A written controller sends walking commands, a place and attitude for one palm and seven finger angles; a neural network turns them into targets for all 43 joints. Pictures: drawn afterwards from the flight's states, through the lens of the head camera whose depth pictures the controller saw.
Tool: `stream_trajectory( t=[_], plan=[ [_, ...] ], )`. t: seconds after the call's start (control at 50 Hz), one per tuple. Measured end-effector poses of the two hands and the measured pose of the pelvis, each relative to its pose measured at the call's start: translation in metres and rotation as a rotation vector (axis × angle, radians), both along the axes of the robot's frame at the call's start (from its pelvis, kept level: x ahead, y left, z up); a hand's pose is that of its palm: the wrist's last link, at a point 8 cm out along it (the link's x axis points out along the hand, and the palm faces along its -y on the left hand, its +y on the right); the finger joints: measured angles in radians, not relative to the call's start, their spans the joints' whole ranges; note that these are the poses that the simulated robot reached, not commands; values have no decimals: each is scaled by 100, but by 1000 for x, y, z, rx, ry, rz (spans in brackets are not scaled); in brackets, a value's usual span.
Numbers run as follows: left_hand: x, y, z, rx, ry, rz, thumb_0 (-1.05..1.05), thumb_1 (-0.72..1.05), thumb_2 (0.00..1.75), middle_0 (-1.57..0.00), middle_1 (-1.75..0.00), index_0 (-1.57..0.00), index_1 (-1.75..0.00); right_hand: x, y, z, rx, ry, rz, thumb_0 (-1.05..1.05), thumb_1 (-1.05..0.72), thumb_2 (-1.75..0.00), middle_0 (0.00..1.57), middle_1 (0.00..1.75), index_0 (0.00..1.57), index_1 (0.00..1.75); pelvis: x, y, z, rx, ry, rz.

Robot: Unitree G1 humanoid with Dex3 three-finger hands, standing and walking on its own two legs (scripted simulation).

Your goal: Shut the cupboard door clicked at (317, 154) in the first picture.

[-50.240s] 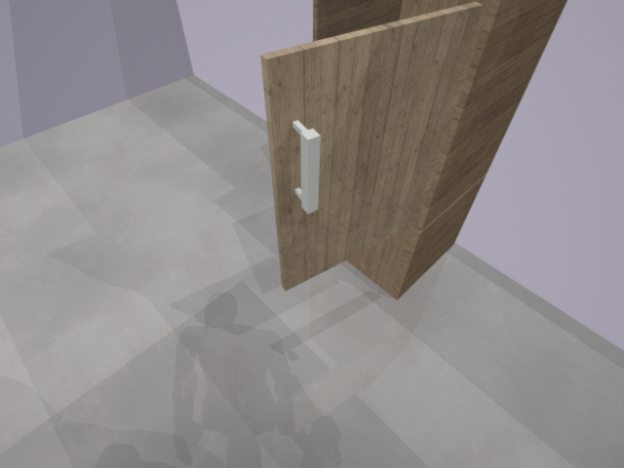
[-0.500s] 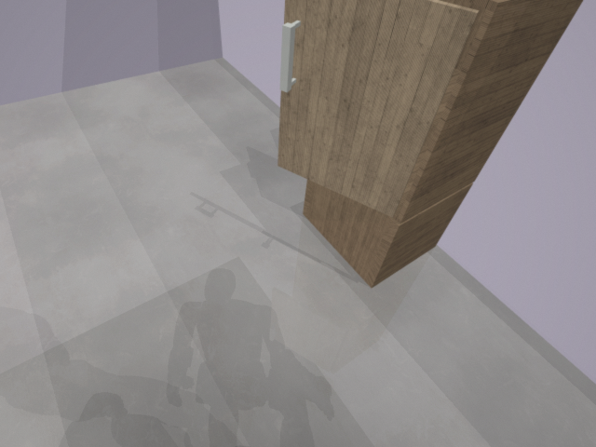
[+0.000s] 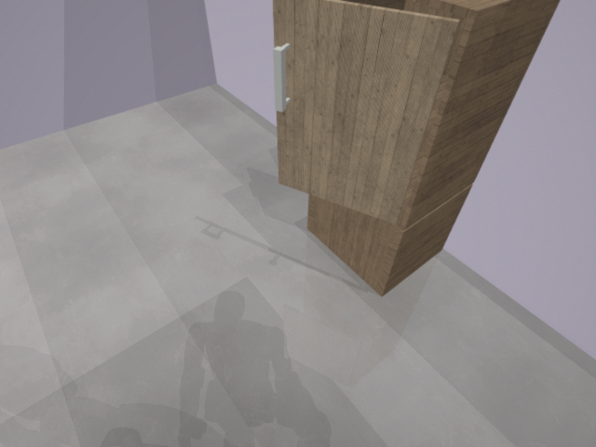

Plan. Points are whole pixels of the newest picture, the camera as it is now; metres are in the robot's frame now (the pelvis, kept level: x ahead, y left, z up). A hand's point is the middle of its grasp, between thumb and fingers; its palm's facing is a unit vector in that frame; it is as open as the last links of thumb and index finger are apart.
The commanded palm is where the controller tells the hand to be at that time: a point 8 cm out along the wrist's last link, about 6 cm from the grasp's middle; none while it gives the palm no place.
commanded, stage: let the arm hang, fingers relaxed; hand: left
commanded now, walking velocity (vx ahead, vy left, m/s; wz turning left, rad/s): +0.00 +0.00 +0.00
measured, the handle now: (283, 78) +0.98 +0.10 +0.05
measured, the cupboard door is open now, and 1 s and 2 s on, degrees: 24 24 24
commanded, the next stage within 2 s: look to check the result in 0.22 s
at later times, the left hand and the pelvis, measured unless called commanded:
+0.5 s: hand out of the picture -0.02 +0.18 -0.17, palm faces +0.02 -0.98 -0.21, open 7.4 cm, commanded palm none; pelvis +0.00 +0.00 +0.00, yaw -1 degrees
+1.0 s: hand out of the picture +0.05 +0.19 -0.17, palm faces +0.01 -0.97 -0.25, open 7.4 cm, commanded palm none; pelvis +0.01 -0.01 +0.00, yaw +0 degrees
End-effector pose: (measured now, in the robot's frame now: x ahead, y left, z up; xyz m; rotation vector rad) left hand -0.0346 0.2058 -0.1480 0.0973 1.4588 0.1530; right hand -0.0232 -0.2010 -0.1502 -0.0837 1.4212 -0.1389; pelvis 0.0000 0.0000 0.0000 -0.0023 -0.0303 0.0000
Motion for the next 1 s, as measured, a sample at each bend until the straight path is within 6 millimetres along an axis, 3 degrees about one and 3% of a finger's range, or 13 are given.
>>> stream_trajectory(
  t=[0.18,0.48,1.0],
  plan=[
    [8,-3,-3,-15,-18,-10,0,91,90,-20,-30,-20,-30,-4,-2,2,-17,3,-17,0,-90,-90,20,30,20,30,1,2,0,1,-2,-6],
    [13,19,4,46,-8,-27,0,91,90,-20,-30,-20,-30,-4,-20,3,-44,14,-17,0,-90,-90,20,30,20,30,2,-1,0,2,-1,-11],
    [77,31,12,96,-125,-65,0,91,90,-20,-30,-20,-30,57,-61,12,-106,-78,41,0,-90,-90,20,30,20,30,12,-13,2,2,7,7]
  ],
)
